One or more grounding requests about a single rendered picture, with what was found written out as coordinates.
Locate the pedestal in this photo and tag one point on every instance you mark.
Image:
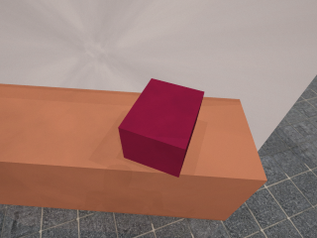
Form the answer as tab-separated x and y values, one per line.
61	148

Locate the carton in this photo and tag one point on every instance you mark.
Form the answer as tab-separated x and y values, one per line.
157	130

